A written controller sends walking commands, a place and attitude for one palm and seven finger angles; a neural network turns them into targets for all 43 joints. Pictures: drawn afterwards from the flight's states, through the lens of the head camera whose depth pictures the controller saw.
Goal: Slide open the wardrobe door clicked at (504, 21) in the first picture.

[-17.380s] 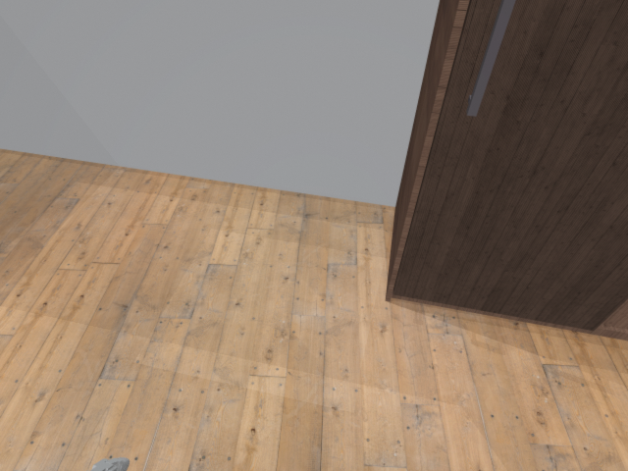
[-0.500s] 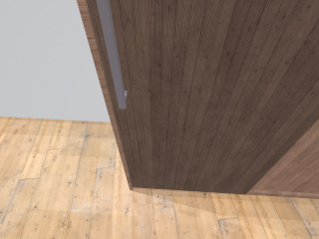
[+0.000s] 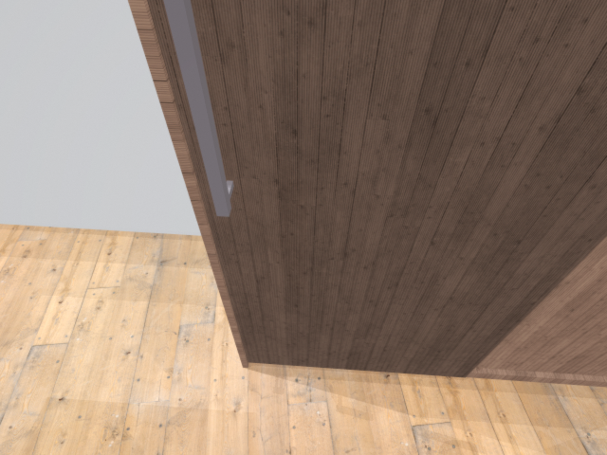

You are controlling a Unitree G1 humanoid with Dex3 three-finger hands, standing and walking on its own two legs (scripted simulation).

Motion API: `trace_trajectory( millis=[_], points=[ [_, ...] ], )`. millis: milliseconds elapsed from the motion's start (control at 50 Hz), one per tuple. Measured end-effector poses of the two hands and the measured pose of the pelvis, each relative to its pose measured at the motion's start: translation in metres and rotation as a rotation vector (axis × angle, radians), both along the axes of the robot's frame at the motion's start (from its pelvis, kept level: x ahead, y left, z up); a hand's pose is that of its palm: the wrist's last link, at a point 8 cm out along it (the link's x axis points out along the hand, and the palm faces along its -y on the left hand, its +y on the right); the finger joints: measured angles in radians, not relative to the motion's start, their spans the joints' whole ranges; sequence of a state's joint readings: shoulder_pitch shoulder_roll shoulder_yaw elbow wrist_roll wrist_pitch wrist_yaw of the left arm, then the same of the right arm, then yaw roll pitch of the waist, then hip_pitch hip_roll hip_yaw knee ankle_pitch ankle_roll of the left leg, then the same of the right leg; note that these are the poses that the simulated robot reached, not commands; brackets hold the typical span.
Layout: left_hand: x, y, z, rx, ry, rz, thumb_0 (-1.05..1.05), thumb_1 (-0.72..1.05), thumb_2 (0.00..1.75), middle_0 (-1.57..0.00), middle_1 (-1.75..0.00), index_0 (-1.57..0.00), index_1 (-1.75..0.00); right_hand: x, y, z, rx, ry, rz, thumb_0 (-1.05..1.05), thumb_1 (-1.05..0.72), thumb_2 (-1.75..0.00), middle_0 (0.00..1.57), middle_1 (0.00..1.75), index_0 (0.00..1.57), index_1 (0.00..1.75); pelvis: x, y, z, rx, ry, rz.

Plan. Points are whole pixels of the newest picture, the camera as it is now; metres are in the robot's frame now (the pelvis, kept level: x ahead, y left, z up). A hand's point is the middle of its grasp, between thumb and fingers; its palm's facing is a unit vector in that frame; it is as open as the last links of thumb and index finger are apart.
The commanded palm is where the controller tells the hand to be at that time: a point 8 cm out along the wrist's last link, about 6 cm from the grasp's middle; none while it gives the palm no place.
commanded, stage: look again from close up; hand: left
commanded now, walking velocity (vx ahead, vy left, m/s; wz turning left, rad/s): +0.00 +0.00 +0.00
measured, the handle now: (208, 112) +0.47 +0.16 +0.22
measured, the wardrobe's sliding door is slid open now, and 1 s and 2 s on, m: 0.00 0.00 0.00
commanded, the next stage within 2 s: raise the hand with hooked fingers in 0.28 s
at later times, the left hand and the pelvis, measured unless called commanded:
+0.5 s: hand out of the picture +0.12 +0.19 -0.09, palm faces +0.24 -0.95 -0.22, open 7.3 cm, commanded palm +0.10 +0.23 -0.05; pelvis -0.01 -0.01 +0.00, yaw +0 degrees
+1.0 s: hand (118, 416) +0.15 +0.21 +0.05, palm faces +0.08 -0.99 -0.08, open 9.8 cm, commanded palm +0.13 +0.27 +0.05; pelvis -0.04 +0.01 -0.04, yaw +3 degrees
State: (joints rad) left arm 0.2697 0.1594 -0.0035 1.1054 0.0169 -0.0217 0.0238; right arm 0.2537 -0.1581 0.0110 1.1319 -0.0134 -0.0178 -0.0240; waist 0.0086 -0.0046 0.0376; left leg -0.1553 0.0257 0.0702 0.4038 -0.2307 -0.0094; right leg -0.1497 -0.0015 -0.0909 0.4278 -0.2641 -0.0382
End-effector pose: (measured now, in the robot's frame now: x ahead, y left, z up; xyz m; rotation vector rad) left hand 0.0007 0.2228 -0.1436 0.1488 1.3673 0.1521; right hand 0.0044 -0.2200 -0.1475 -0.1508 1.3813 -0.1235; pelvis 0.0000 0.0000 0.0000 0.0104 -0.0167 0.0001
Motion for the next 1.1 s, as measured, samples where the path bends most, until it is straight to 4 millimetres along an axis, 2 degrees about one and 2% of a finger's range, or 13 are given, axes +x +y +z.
trace_trajectory(
  millis=[400, 420, 500, 560, 600, 640, 700, 800, 840, 880, 940, 1000, 1100],
  points=[
    [-0.003, -0.01, 0.001, 0.01, 0.003, 0.013, 0.01, 0.91, 0.9, -0.2, -0.3, -0.2, -0.3, 0.007, -0.011, -0.001, -0.001, -0.005, 0.007, 0.01, -0.92, -0.9, 0.2, 0.29, 0.2, 0.3, 0.002, -0.01, 0.0, -0.004, 0.0, 0.003],
    [0.005, -0.009, 0.006, 0.007, -0.047, 0.057, 0.01, 0.91, 0.9, -0.2, -0.3, -0.2, -0.3, 0.01, -0.013, 0.0, -0.008, -0.038, 0.001, 0.01, -0.92, -0.9, 0.2, 0.29, 0.2, 0.3, 0.001, -0.009, -0.001, -0.008, -0.001, -0.001],
    [0.087, 0.014, 0.081, 0.105, -0.593, 0.094, 0.03, 0.92, 0.89, -0.21, -0.31, -0.21, -0.31, 0.044, -0.022, 0.01, -0.047, -0.315, 0.019, 0.01, -0.92, -0.9, 0.2, 0.29, 0.2, 0.3, -0.005, -0.006, -0.005, 0.001, -0.014, 0.005],
    [0.147, 0.015, 0.149, 0.112, -0.988, 0.036, 0.03, 0.88, 0.87, -0.21, -0.33, -0.2, -0.33, 0.08, -0.027, 0.02, -0.058, -0.521, 0.018, 0.01, -0.91, -0.9, 0.2, 0.29, 0.2, 0.3, -0.011, -0.003, -0.009, 0.002, 0.006, 0.022],
    [0.174, 0.01, 0.18, 0.073, -1.215, -0.024, 0.03, 0.85, 0.86, -0.21, -0.35, -0.2, -0.35, 0.103, -0.031, 0.031, -0.068, -0.644, 0.02, 0.01, -0.91, -0.9, 0.2, 0.29, 0.2, 0.3, -0.015, -0.003, -0.014, 0.006, 0.039, 0.016],
    [0.185, 0.002, 0.191, -0.009, -1.371, -0.089, 0.02, 0.81, 0.84, -0.21, -0.38, -0.21, -0.38, 0.123, -0.035, 0.044, -0.076, -0.743, 0.029, 0.01, -0.91, -0.9, 0.2, 0.29, 0.2, 0.3, -0.02, -0.005, -0.021, 0.011, 0.069, 0.001],
    [0.174, -0.007, 0.173, -0.142, -1.411, -0.186, 0.01, 0.74, 0.82, -0.21, -0.41, -0.21, -0.41, 0.146, -0.041, 0.064, -0.093, -0.849, 0.064, 0.01, -0.91, -0.9, 0.2, 0.29, 0.2, 0.3, -0.025, -0.007, -0.031, 0.016, 0.09, -0.011],
    [0.117, 0.008, 0.125, -0.184, -1.186, -0.12, 0.01, 0.62, 0.77, -0.23, -0.49, -0.23, -0.49, 0.17, -0.043, 0.086, -0.147, -0.927, 0.125, 0.01, -0.9, -0.9, 0.2, 0.29, 0.2, 0.3, -0.028, -0.005, -0.04, 0.005, 0.099, -0.005],
    [0.098, 0.022, 0.125, -0.113, -1.176, -0.052, 0.02, 0.57, 0.75, -0.23, -0.52, -0.23, -0.52, 0.175, -0.037, 0.088, -0.158, -0.934, 0.153, 0.01, -0.9, -0.9, 0.2, 0.29, 0.2, 0.3, -0.029, -0.002, -0.042, -0.006, 0.094, 0.008],
    [0.09, 0.036, 0.138, -0.028, -1.245, -0.016, 0.02, 0.52, 0.73, -0.24, -0.55, -0.23, -0.55, 0.177, -0.027, 0.085, -0.154, -0.925, 0.189, 0.01, -0.9, -0.9, 0.2, 0.29, 0.19, 0.3, -0.03, -0.001, -0.043, -0.019, 0.089, 0.023],
    [0.098, 0.044, 0.17, 0.034, -1.425, -0.038, 0.02, 0.45, 0.7, -0.24, -0.59, -0.23, -0.59, 0.173, -0.008, 0.072, -0.117, -0.894, 0.232, 0.01, -0.9, -0.9, 0.2, 0.29, 0.19, 0.3, -0.034, 0.003, -0.045, -0.037, 0.078, 0.044],
    [0.124, 0.04, 0.197, -0.013, -1.541, -0.163, 0.02, 0.38, 0.67, -0.24, -0.63, -0.23, -0.63, 0.162, 0.013, 0.058, -0.061, -0.859, 0.235, 0.01, -0.9, -0.9, 0.2, 0.29, 0.2, 0.3, -0.038, 0.008, -0.044, -0.048, 0.067, 0.052],
    [0.173, 0.041, 0.201, -0.141, -1.37, -0.319, 0.01, 0.26, 0.62, -0.25, -0.71, -0.25, -0.71, 0.133, 0.035, 0.047, 0.003, -0.801, 0.136, 0.01, -0.9, -0.9, 0.21, 0.3, 0.2, 0.3, -0.038, 0.016, -0.035, -0.039, 0.064, 0.023]
  ],
)
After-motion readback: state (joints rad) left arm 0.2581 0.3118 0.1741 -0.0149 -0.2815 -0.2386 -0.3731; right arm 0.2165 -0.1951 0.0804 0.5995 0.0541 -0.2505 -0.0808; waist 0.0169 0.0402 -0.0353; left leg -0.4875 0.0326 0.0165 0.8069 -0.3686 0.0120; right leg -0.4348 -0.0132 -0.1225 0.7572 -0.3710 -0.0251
